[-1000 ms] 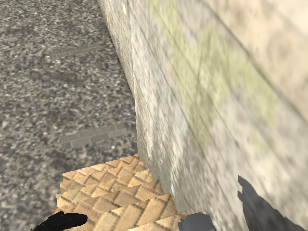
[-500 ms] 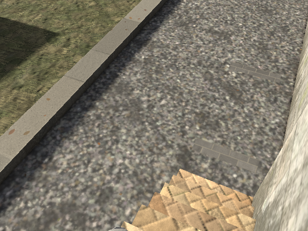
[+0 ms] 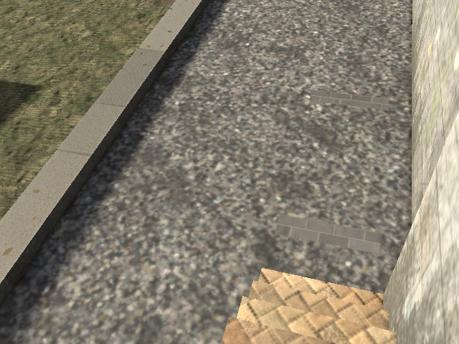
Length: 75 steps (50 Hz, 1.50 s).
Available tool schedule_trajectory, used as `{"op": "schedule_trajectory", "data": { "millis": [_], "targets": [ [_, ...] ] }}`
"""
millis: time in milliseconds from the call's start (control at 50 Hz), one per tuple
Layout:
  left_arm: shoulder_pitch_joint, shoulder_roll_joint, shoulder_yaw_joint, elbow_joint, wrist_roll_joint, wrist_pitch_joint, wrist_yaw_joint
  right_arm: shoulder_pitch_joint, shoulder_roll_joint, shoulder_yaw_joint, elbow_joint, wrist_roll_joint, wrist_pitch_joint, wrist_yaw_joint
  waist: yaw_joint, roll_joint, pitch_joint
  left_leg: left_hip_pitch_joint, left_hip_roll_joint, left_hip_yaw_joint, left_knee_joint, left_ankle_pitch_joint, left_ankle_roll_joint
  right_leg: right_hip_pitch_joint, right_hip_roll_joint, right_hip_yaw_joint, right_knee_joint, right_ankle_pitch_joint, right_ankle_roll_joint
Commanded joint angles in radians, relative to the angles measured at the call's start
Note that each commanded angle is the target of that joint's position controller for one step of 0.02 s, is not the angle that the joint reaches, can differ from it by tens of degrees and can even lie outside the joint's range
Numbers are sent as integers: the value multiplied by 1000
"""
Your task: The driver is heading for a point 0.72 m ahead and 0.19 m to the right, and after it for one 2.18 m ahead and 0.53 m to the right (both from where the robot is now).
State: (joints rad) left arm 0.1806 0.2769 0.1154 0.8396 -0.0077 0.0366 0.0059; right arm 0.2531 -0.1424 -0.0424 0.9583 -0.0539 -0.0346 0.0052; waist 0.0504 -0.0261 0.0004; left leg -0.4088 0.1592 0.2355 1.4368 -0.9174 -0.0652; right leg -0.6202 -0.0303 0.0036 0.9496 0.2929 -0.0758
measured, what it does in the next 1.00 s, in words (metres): goes down, turning right: right foot 0.22 m lower, then left foot 0.21 m lower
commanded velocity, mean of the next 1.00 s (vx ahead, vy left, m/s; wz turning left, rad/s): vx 0.93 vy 0.00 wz -0.43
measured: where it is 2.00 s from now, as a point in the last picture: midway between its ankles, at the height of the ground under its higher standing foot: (321, 318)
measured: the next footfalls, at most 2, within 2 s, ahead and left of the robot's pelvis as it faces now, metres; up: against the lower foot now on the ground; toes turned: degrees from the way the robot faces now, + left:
right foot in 0.08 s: +0.09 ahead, -0.09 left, -0.22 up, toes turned -3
left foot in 0.58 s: +0.44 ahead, +0.04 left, -0.43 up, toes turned -39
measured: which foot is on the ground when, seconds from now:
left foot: down 0.00-0.06, up 0.08-0.56, down 0.58-0.86, up 0.88-1.00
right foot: up 0.00-0.06, down 0.08-0.56, up 0.58-0.84, down 0.86-1.00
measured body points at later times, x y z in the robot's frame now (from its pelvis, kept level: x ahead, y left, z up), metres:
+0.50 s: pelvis +0.26 -0.08 -0.20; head +0.23 -0.13 +0.24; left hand +0.26 +0.16 -0.32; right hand +0.40 -0.34 -0.31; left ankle +0.43 +0.03 -0.90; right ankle +0.05 -0.08 -0.79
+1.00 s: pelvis +0.59 -0.24 -0.55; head +0.59 -0.27 -0.10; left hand +0.76 -0.07 -0.67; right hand +0.47 -0.45 -0.71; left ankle +0.61 -0.08 -1.15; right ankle +0.50 -0.35 -1.23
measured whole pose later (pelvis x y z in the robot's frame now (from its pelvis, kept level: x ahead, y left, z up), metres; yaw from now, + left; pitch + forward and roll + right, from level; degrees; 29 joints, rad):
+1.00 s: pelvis +0.59 -0.24 -0.55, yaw -25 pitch +2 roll +0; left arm 0.30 0.14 -0.02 0.90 0.10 -0.16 -0.02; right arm 0.43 -0.26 -0.02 0.93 -0.07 -0.05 0.01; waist -0.05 0.09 -0.02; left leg -0.61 0.02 -0.07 1.41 -0.30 0.00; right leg -0.42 -0.06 -0.03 0.95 -0.56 0.01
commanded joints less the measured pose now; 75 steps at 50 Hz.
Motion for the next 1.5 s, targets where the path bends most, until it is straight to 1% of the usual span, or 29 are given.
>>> {"op": "schedule_trajectory", "data": {
  "millis": [20,80,120,220,320,380,500,580,620,680,740,800,860,900,940,960,980,1020,1060,1080,1120,1180,1220,1260,1320,1400,1460,1480,1500],
  "targets": [
    [164,80,6,30,53,-20,-6,-230,-181,-22,-92,-63,-30,-45,136,67,40,-51,218,-112,-137,675,93,196,-71,-70,-224,-162,-63],
    [373,91,-13,91,-3,-44,-23,-271,-98,-1,-55,2,15,-40,247,-187,-29,-275,-41,-45,828,492,107,521,-18,-3,-284,-250,-177],
    [460,103,-40,169,-78,-62,-9,-186,-40,43,-189,-106,19,-39,62,-322,87,-797,-110,-166,762,-47,96,568,15,292,-30,389,-81],
    [288,56,-58,50,-10,-64,46,-381,-60,73,-245,-19,-2,-20,6,75,-1,-835,-118,-378,143,740,-55,290,-154,864,-334,-751,-183],
    [404,44,-57,119,-23,-85,83,-410,-184,21,-215,0,-4,-9,40,42,26,-567,-154,-421,-313,1151,-26,321,7,662,-71,-516,-125],
    [280,-14,-70,49,-63,-78,89,-417,-64,55,-241,28,-7,30,32,-25,22,-169,-226,-354,-619,1514,-4,97,129,512,-22,-665,-86],
    [390,-29,-62,97,39,-70,55,-353,-103,13,-283,51,-28,23,155,-88,72,-284,-183,-470,-781,1388,77,462,137,597,197,-493,-194],
    [-14,-13,-56,29,41,-98,-15,501,-205,-56,-42,46,-15,11,-323,170,-19,896,-25,-558,-924,1364,248,-423,318,205,1231,-881,-72],
    [105,3,-68,-29,-8,-170,26,355,-259,-41,-100,-5,-31,13,-163,230,-60,1088,185,-791,-732,1409,394,-847,142,236,1049,-960,-9],
    [-140,33,-46,-52,98,-160,43,317,-210,-14,-22,-1,-95,-7,-115,59,219,468,13,-666,-815,888,275,-667,33,216,428,-777,-3],
    [297,-41,-58,79,-26,-150,-18,-95,-214,-22,-60,36,-99,-30,194,109,23,-592,-141,-567,-639,367,269,665,-64,130,21,396,41],
    [171,-33,-85,72,-14,-160,-31,151,-183,-4,-7,41,-46,-42,35,60,70,-288,-198,-449,-426,411,222,723,-56,75,-475,489,104],
    [345,117,-37,99,38,-157,13,117,-273,-53,-37,5,53,-36,135,67,60,-240,-313,-447,243,396,158,807,-161,208,-533,262,57],
    [286,202,-9,100,5,-202,4,410,-161,-14,-81,-10,63,-18,-104,-260,-19,-630,-174,-345,230,199,131,1004,-423,310,-190,267,-21],
    [344,98,-29,123,-4,-225,36,156,-266,-33,-111,-128,67,-46,27,-94,41,-614,-109,-357,86,362,109,746,-339,282,-167,122,-3],
    [120,-72,-142,-44,157,-242,-60,90,-28,82,-176,14,-54,43,5,8,-278,-765,-106,-389,134,590,78,756,-296,217,-119,-55,-216],
    [48,-116,-155,-78,170,-231,-52,55,-84,73,-161,11,-87,36,-13,19,-33,-690,-28,-406,-322,822,66,426,-330,302,-117,-299,-208],
    [69,155,-94,-93,186,-195,-25,131,-126,54,-126,-64,-102,4,-109,-217,-62,-170,-181,-182,-129,873,10,-40,-325,277,-171,-371,-241],
    [115,-77,-152,-165,137,-200,11,18,-212,33,-147,-96,-111,7,-50,-121,53,-341,-59,-248,-565,1190,44,84,-336,193,-96,-619,-109],
    [94,-36,-142,-198,138,-197,23,120,-230,15,-51,-44,-101,7,-48,-25,96,-92,-49,-190,-883,1535,41,-81,-185,-35,-6,-926,25],
    [54,108,-100,-198,186,-162,-47,306,-138,4,-10,-91,-76,15,-244,-143,23,496,-158,-99,-435,1497,31,-367,-231,-102,159,-795,23],
    [-385,147,-59,-361,128,-136,-99,901,-331,-76,143,-67,-88,-28,-581,429,17,715,-159,-216,-907,1222,107,-407,95,-108,1456,-1359,152],
    [53,-52,-93,-386,133,-167,-141,492,-566,-74,-141,32,-78,12,-96,278,-215,673,50,-907,-791,1782,397,-577,123,192,1402,-953,129],
    [-30,117,-58,-325,72,-168,-69,169,-435,-39,-240,47,-102,24,-97,94,11,277,15,-946,-770,1275,301,-752,26,216,1208,-720,161],
    [142,45,-82,-242,73,-139,-61,78,-176,92,-269,20,-126,-20,108,-68,35,-487,-47,-786,-541,1197,183,-163,-30,164,587,-297,198],
    [197,44,-93,-201,163,-125,-91,228,-248,100,-282,70,-126,-77,-47,-32,-2,-584,-362,-442,-224,453,66,319,64,32,-107,206,135],
    [180,-39,-106,-228,129,-129,-118,264,-348,78,-232,39,-99,7,-27,166,49,-380,-251,-691,-162,762,218,485,98,96,-229,56,65],
    [53,186,18,-179,-192,-92,-36,-149,-156,47,-311,199,2,-7,38,278,-138,-22,-300,-564,-184,1159,239,350,25,135,-537,183,93],
    [323,79,-76,-168,89,-127,-48,260,-263,88,-293,46,-69,21,-39,-111,119,-352,-210,-754,41,977,146,488,7,150,-586,-39,84]
  ]
}}
Velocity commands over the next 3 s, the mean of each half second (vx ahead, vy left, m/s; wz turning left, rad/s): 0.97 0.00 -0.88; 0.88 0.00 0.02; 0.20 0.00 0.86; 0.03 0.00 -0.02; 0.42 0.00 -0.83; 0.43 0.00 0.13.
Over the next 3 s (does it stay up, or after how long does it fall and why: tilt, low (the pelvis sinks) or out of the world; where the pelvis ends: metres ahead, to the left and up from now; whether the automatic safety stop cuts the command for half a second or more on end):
stays up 1.57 -0.47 -1.55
